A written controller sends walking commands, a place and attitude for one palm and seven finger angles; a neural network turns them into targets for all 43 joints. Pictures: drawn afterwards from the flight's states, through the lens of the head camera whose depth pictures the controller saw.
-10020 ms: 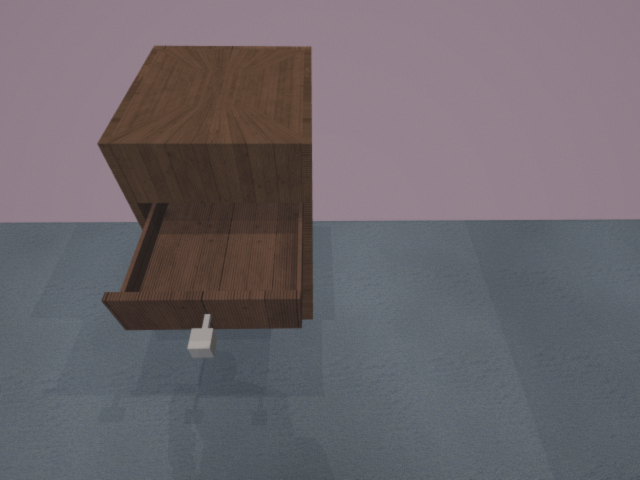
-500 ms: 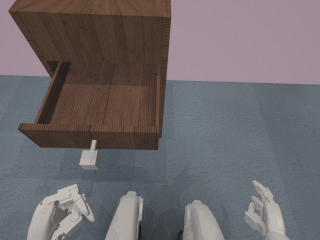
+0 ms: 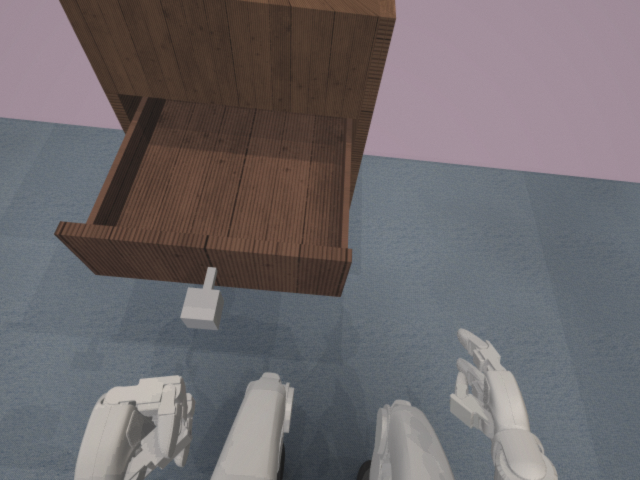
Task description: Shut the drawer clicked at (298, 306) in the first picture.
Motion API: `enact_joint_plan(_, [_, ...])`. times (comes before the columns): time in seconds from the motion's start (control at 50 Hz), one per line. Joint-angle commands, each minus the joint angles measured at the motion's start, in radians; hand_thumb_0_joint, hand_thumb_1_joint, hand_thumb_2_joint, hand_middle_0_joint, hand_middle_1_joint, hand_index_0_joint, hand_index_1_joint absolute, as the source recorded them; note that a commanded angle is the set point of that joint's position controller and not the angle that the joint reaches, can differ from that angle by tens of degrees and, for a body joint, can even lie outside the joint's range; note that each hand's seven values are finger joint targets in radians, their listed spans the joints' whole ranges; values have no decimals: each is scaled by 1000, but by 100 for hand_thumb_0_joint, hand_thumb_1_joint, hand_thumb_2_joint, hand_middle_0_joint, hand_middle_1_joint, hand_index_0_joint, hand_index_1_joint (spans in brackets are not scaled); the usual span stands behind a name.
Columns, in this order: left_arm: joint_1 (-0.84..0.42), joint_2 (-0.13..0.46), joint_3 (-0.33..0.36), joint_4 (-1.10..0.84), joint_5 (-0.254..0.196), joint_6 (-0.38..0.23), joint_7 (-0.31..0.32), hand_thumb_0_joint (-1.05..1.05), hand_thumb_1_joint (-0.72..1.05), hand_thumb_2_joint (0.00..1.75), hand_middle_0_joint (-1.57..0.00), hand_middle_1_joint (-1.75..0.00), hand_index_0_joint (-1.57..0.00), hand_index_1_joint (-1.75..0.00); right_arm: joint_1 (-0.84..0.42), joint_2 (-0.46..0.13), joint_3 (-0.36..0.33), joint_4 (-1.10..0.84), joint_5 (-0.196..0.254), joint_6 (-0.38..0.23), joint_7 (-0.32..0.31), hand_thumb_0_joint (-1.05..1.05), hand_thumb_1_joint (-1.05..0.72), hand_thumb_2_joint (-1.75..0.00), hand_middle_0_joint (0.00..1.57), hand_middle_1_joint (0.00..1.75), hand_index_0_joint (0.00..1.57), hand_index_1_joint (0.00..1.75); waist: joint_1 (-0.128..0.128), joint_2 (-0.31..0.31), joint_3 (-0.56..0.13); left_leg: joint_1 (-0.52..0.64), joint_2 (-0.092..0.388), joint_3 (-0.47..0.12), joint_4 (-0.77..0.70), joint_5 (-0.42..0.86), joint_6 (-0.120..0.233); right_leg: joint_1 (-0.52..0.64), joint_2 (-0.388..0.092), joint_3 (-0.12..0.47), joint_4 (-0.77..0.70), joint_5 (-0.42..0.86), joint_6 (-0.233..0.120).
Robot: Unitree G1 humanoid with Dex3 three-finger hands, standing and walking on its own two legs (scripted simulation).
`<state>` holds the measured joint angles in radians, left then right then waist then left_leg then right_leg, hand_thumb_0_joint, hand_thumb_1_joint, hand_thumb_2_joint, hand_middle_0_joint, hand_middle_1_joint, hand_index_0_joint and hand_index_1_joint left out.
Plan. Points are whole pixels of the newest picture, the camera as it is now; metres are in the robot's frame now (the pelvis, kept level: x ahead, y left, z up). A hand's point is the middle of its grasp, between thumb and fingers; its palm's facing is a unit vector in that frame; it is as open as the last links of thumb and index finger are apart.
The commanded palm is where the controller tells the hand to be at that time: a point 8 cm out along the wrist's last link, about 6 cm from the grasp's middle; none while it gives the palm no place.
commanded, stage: raise the hand and make a fist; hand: left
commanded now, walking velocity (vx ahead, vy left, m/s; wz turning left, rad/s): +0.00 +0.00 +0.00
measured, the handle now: (206, 295) +0.34 +0.20 -0.07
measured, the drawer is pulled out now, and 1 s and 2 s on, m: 0.27 0.27 0.27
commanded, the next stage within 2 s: bring the fist close to the handle in 0.32 s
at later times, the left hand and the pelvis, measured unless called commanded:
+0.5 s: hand (203, 441) +0.16 +0.14 +0.03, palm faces +0.02 -1.00 -0.04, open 3.3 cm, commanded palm +0.13 +0.20 +0.03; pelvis +0.01 -0.02 +0.00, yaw +0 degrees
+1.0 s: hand (211, 400) +0.20 +0.15 -0.02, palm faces +0.03 -1.00 -0.05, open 3.3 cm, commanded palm +0.18 +0.20 -0.02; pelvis +0.00 -0.03 -0.04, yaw -1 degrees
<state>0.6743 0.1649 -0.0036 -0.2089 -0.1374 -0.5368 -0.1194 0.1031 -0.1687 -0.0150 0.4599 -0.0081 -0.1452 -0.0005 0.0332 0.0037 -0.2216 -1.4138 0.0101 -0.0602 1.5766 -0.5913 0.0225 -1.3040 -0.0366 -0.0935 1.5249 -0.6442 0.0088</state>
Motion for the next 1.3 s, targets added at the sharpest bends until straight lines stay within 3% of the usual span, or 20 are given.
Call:
enact_joint_plan(0.0, [102, 17, -20, -219, -10, -75, -22, 0, 90, 90, -140, -160, -140, -160, -42, -157, -69, -162, 4, -52, 2, 0, -90, -90, 20, 30, 20, 30, -17, 97, -270, 346, -5, -71, -296, 96, -8, 66, 50, -11, -171, 72, -54])
enact_joint_plan(0.08, [140, 27, -13, -220, -15, -26, -52, 0, 90, 90, -140, -160, -140, -160, -46, -161, -74, -175, 14, -39, -6, 0, -90, -90, 20, 30, 20, 30, -15, 57, -274, 326, -7, -62, -289, 112, -1, 100, 51, -9, -181, 81, -51])
enact_joint_plan(0.16, [195, 70, 78, -216, -31, -7, -23, 0, 90, 90, -140, -160, -140, -160, -60, -139, -83, -172, 19, -23, -13, 0, -90, -90, 20, 30, 20, 30, 22, 25, -288, 300, -16, -46, -285, 147, -1, 151, 55, -1, -191, 98, -52])
enact_joint_plan(0.26, [163, 45, 66, -210, -38, -63, -4, 0, 90, 90, -140, -160, -140, -160, -56, -126, -85, -150, 17, -32, -12, 0, -90, -90, 20, 30, 20, 30, -2, 23, -264, 287, -19, -29, -253, 166, 4, 139, 57, 9, -208, 109, -47])
enact_joint_plan(0.32, [137, 35, 38, -184, -45, -102, -33, 0, 90, 90, -140, -160, -140, -160, -48, -136, -81, -139, 15, -47, -11, 0, -90, -90, 20, 30, 20, 30, -27, 27, -236, 254, -22, -21, -230, 135, 9, 127, 54, 20, -221, 82, -47])
enact_joint_plan(0.42, [106, 66, 76, -127, -63, -127, -89, 0, 90, 90, -140, -160, -140, -160, -47, -144, -83, -122, 18, -63, -24, 0, -90, -90, 20, 30, 20, 30, -34, 2, -228, 211, -19, -10, -186, 121, 13, 131, 53, 51, -229, 65, -48])
enact_joint_plan(0.46, [84, 75, 100, -85, -63, -124, -91, 0, 90, 90, -140, -160, -140, -160, -59, -142, -84, -115, 17, -62, -28, 0, -90, -90, 20, 30, 20, 30, -26, 5, -214, 186, -20, -10, -179, 107, 12, 114, 54, 51, -216, 49, -50])
enact_joint_plan(0.54, [35, 76, 130, -80, -81, -136, -83, 0, 90, 90, -140, -160, -140, -160, -59, -144, -83, -111, 13, -68, -28, 0, -90, -90, 20, 30, 20, 30, -18, 13, -267, 186, -23, -4, -155, 122, 10, 116, 52, 62, -200, 66, -48])
enact_joint_plan(0.56, [43, 88, 149, -68, -80, -134, -79, 0, 90, 90, -140, -160, -140, -160, -61, -141, -85, -105, 12, -66, -28, 0, -90, -90, 20, 30, 20, 30, -6, 22, -277, 187, -21, -4, -158, 133, 9, 123, 54, 61, -194, 74, -50])
enact_joint_plan(0.68, [-17, 80, 128, -56, -82, -135, -92, 0, 90, 90, -140, -160, -140, -160, -58, -149, -81, -90, 10, -65, -24, 0, -90, -90, 20, 30, 20, 30, -20, 46, -302, 180, -16, -1, -130, 150, 12, 101, 52, 65, -174, 93, -50])
enact_joint_plan(0.78, [-52, 76, 131, -4, -85, -110, -97, 0, 90, 90, -140, -160, -140, -160, -68, -155, -78, -84, 12, -54, -23, 0, -90, -90, 20, 30, 20, 30, -24, 18, -297, 139, -18, -5, -109, 134, 12, 82, 53, 68, -156, 82, -48])
enact_joint_plan(0.84, [-92, 99, 169, 12, -94, -111, -84, 0, 90, 90, -140, -160, -140, -160, -72, -155, -78, -77, 12, -50, -26, 0, -90, -90, 20, 30, 20, 30, -21, -6, -301, 108, -18, -4, -90, 113, 10, 71, 53, 81, -154, 56, -44])
enact_joint_plan(0.92, [-134, 113, 190, 9, -99, -139, -75, 0, 90, 90, -140, -160, -140, -160, -68, -156, -75, -64, 7, -53, -23, 0, -90, -90, 20, 30, 20, 30, -10, 29, -341, 115, -19, -3, -77, 140, 8, 54, 54, 73, -118, 85, -48])
enact_joint_plan(1.02, [-214, 88, 133, 14, -96, -159, -88, 0, 90, 90, -140, -160, -140, -160, -65, -175, -67, -55, 2, -60, -20, 0, -90, -90, 20, 30, 20, 30, -37, 57, -344, 117, -18, -12, -59, 111, 10, -26, 55, 54, -84, 68, -49])
enact_joint_plan(1.14, [-246, 103, 141, 44, -89, -115, -82, 0, 90, 90, -140, -160, -140, -160, -66, -193, -63, -67, 5, -44, -17, 0, -90, -90, 20, 30, 20, 30, -30, 39, -365, 104, -19, -23, -55, 79, 6, -69, 55, 36, -41, 56, -50])
enact_joint_plan(1.18, [-243, 110, 154, 38, -82, -103, -64, 0, 90, 90, -140, -160, -140, -160, -68, -193, -61, -72, 4, -36, -13, 0, -90, -90, 20, 30, 20, 30, -15, 68, -383, 127, -21, -29, -67, 89, 2, -87, 55, 26, -21, 66, -53])
enact_joint_plan(1.28, [-289, 99, 137, 14, -61, -100, -12, 0, 90, 90, -140, -160, -140, -160, -63, -193, -57, -77, -1, -20, -3, 0, -90, -90, 20, 30, 20, 30, -20, 84, -404, 149, -19, -41, -61, 104, -5, -135, 53, 13, 9, 78, -53])
